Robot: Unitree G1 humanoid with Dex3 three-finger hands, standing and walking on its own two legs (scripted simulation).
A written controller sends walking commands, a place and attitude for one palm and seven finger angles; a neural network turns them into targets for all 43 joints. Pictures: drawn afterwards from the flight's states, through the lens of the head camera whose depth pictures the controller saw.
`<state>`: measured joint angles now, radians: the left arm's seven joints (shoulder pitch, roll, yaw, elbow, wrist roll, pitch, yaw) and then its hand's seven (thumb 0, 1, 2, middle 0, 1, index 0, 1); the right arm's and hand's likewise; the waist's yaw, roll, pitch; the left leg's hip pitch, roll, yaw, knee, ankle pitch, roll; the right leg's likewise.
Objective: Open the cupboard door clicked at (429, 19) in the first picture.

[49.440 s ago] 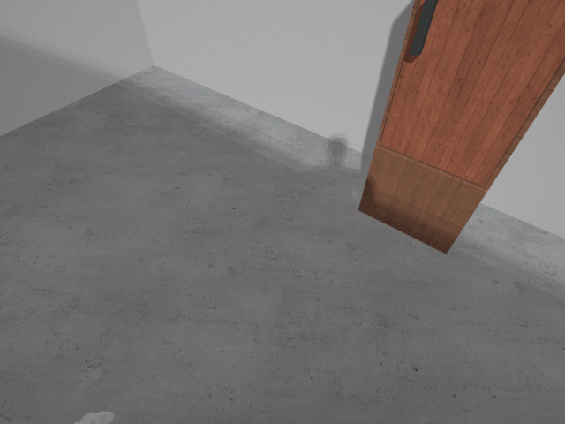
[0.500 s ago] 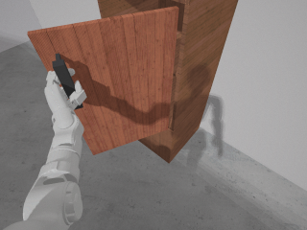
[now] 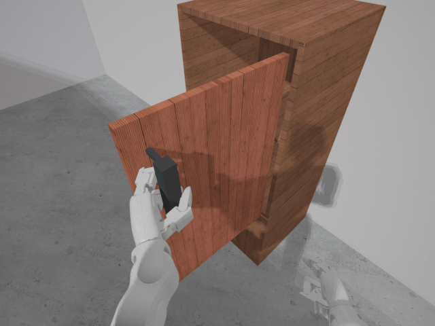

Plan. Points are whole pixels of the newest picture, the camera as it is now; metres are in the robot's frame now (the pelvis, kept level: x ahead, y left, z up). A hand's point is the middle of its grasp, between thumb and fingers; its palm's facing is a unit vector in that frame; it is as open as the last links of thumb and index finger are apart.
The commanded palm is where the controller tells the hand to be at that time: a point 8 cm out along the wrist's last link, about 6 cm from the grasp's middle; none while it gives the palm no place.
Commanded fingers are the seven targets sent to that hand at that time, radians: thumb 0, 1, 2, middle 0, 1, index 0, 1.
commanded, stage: pull the door open along its arc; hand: left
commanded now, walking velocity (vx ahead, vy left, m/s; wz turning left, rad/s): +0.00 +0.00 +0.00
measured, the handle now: (164, 187) +0.32 +0.12 +0.12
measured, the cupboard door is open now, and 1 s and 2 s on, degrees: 87 83 86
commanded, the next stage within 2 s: open thumb and fingers to let go in 0.12 s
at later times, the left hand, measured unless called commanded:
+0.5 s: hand (177, 195) +0.30 +0.09 +0.13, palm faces +0.40 -0.92 +0.01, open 7.8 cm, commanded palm +0.27 +0.13 +0.12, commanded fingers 0.00 -0.15 0.45 -0.32 -1.24 -0.32 -1.24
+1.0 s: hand (174, 194) +0.31 +0.10 +0.12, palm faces +0.36 -0.93 +0.02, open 14.2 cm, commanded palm +0.27 +0.14 +0.12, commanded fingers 0.00 -0.50 0.30 -0.15 -0.30 -0.15 -0.30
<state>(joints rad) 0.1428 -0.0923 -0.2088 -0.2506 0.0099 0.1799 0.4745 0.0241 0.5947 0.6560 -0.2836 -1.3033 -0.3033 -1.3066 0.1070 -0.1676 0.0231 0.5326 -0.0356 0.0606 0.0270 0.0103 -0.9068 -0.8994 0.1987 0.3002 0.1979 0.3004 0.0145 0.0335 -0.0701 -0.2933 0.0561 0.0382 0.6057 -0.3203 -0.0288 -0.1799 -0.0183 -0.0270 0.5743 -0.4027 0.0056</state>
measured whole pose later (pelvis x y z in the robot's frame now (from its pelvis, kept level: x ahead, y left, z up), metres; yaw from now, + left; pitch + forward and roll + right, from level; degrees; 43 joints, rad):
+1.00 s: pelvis -0.05 +0.00 +0.00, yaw +2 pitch -1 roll -1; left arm -0.31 -0.06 -0.06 0.30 -0.02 0.01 0.48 -0.01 -0.48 0.31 -0.37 -0.87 -0.38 -0.84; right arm 0.15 -0.17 0.02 0.69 -0.04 0.03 -0.04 0.01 -0.91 -0.90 0.20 0.30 0.20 0.30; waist 0.02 0.04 -0.03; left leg -0.34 0.05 0.01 0.58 -0.22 -0.02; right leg -0.23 -0.02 -0.05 0.58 -0.33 0.01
